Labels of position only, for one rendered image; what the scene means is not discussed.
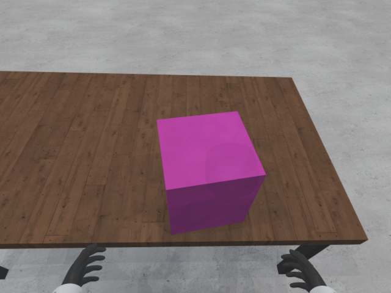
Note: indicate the carton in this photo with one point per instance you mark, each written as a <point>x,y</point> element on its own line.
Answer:
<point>211,170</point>

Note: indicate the table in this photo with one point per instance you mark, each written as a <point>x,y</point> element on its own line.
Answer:
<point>80,163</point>

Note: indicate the right robot hand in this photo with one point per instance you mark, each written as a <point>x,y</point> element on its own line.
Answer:
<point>308,273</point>

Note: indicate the left robot hand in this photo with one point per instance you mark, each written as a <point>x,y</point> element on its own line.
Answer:
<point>78,269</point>

